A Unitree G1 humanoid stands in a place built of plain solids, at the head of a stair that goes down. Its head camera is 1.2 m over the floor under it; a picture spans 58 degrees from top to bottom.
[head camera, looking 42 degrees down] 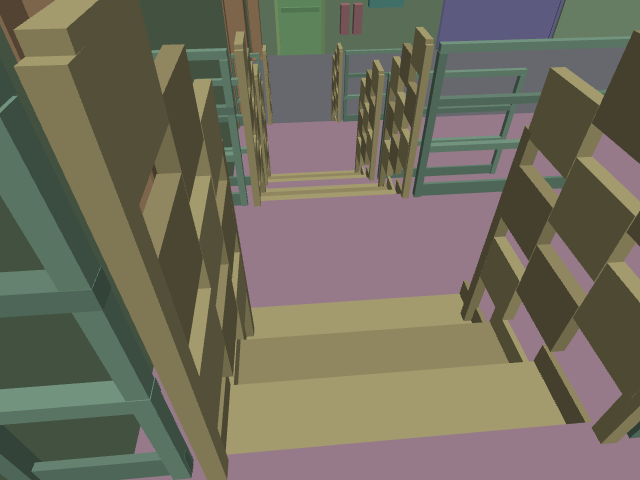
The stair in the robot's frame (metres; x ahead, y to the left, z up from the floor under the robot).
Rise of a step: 0.16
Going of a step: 0.30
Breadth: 1.12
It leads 5 degrees to the left of straight ahead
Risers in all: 4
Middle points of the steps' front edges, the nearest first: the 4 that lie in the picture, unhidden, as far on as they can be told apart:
0.52 -0.26 0.00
0.82 -0.23 -0.16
1.12 -0.20 -0.32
1.42 -0.18 -0.49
